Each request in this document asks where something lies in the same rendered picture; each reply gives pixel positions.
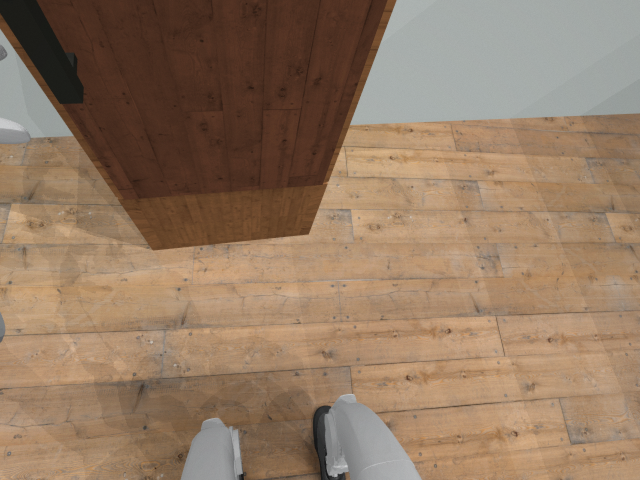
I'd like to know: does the cupboard door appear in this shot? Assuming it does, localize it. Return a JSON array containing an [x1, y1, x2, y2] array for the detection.
[[36, 0, 387, 200]]

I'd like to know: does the robot right foot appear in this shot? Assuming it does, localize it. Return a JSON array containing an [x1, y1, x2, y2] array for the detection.
[[313, 406, 346, 480]]

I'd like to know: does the handle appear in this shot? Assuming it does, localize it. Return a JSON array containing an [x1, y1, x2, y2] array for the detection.
[[0, 0, 84, 104]]

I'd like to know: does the robot left hand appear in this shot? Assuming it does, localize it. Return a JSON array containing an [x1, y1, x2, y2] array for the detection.
[[0, 44, 31, 144]]

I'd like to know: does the robot left thigh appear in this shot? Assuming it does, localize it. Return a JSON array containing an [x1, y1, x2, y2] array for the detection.
[[181, 426, 243, 480]]

